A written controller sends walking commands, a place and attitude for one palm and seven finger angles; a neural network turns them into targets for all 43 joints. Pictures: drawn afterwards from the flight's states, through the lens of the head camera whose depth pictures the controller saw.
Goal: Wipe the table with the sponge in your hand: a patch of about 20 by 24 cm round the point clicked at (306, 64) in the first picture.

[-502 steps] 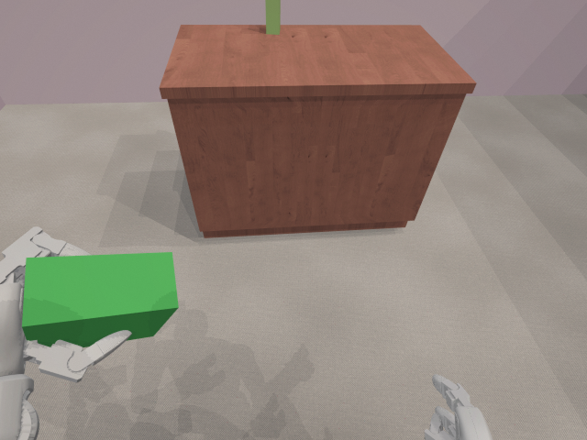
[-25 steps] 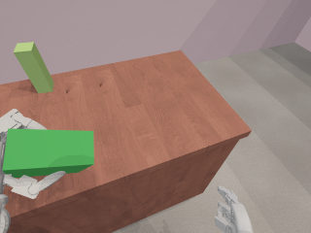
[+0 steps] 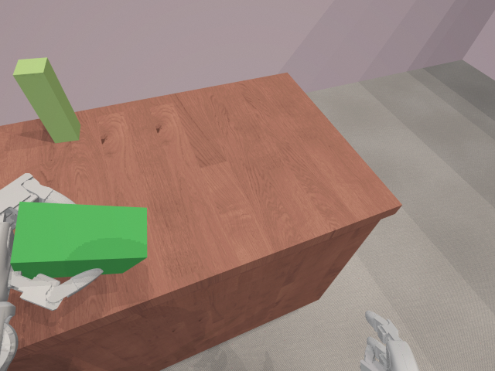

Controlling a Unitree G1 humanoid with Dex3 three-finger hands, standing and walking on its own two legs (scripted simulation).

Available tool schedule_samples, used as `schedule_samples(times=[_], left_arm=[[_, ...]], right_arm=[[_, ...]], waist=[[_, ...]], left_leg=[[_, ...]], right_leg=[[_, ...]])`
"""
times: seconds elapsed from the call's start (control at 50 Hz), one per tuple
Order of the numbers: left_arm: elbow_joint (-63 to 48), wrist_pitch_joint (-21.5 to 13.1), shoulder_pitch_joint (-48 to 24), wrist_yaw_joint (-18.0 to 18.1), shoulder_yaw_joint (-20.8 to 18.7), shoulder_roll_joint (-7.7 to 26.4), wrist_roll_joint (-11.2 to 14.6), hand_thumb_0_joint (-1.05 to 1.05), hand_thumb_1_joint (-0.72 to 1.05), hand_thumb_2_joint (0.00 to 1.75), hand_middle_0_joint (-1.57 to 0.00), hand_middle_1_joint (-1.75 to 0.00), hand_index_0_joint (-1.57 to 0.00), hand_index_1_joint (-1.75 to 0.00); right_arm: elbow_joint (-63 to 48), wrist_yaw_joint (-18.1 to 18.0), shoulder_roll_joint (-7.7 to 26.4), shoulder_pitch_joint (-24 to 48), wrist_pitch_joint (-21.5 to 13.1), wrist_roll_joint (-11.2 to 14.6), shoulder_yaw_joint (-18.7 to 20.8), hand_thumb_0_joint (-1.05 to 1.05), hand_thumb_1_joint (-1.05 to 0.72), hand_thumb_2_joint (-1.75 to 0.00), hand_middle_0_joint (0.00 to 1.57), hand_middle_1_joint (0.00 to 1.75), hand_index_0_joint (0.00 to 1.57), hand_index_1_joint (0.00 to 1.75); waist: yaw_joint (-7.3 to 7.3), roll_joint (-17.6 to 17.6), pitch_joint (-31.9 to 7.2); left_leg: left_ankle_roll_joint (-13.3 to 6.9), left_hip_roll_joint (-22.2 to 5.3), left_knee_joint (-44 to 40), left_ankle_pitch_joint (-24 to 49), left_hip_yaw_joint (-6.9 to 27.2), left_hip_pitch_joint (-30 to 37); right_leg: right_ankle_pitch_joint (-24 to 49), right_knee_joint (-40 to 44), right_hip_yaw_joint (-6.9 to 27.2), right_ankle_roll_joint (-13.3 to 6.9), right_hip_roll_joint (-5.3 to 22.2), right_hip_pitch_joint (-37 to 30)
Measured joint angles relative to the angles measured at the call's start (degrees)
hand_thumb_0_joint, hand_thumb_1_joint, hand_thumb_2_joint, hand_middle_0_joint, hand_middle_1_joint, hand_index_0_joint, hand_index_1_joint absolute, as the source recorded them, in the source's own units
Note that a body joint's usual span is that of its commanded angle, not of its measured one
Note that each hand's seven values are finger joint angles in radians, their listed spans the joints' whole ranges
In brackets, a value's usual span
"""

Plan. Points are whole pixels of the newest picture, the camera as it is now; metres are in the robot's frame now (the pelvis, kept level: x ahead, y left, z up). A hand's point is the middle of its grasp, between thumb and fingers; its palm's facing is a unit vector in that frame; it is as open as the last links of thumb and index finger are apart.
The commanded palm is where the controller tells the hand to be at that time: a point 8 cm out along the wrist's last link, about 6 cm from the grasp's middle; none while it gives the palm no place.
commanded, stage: come to a stop and stand still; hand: left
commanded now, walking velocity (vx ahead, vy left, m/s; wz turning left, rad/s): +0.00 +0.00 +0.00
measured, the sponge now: (99, 244) +0.24 +0.21 +0.13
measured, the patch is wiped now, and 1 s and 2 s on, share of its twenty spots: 0.00 0.00 0.00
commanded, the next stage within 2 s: look again from close up in 0.56 s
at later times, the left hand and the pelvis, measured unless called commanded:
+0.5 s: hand (18, 231) +0.23 +0.29 +0.16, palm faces +0.37 -0.85 -0.38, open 10.2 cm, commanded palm +0.17 +0.32 +0.17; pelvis +0.01 +0.04 +0.00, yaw +1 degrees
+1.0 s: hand (31, 237) +0.23 +0.27 +0.16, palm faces +0.35 -0.84 -0.41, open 10.2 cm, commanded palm +0.17 +0.31 +0.17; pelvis +0.01 +0.03 +0.00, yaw +1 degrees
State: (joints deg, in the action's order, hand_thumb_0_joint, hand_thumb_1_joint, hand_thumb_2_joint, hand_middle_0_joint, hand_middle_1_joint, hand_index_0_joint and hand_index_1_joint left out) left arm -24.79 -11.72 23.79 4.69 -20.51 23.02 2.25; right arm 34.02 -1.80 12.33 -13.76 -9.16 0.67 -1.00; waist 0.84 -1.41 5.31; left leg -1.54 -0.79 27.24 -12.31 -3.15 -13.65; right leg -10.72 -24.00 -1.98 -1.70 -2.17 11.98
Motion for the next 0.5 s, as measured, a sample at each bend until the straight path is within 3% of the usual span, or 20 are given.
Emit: schedule_samples(times=[0.08, 0.26, 0.5], left_arm=[[-1.0, -1.1, -1.4, 0.6, -2.0, 0.2, 0.2, -0.02, -0.5, 1.01, -0.71, -1.36, -0.73, -1.35], [0.4, -0.6, -0.6, -0.4, 1.0, -1.5, -0.5, -0.01, -0.5, 1.01, -0.71, -1.36, -0.73, -1.35], [-2.3, -0.5, -1.2, 0.1, 0.5, -1.0, -0.7, -0.01, -0.5, 1.01, -0.71, -1.36, -0.73, -1.35]], right_arm=[[0.3, 0.7, -0.7, 1.0, -0.7, -0.2, -0.5, 0.02, -0.91, -0.9, 0.2, 0.3, 0.2, 0.3], [-1.2, 1.0, -2.0, 3.4, 0.3, -0.5, -1.6, 0.01, -0.91, -0.9, 0.2, 0.3, 0.21, 0.3], [-2.3, 1.0, -1.8, 4.0, 0.9, -0.7, -1.5, 0.01, -0.91, -0.9, 0.21, 0.3, 0.21, 0.3]], waist=[[0.34, 0.0, -0.5], [0.85, -0.3, -2.1], [1.69, -1.3, -0.9]], left_leg=[[-0.7, 0.7, -0.7, 0.0, -0.3, 0.3], [-2.2, 2.3, -2.1, 0.1, -0.8, 0.9], [-2.9, 3.3, -1.9, -0.1, -0.7, 1.1]], right_leg=[[0.1, 0.7, 0.3, 0.7, 0.6, -0.3], [-0.1, 1.4, 0.8, 2.3, 2.2, -0.7], [-0.3, 1.3, 0.7, 3.1, 3.2, -1.0]])
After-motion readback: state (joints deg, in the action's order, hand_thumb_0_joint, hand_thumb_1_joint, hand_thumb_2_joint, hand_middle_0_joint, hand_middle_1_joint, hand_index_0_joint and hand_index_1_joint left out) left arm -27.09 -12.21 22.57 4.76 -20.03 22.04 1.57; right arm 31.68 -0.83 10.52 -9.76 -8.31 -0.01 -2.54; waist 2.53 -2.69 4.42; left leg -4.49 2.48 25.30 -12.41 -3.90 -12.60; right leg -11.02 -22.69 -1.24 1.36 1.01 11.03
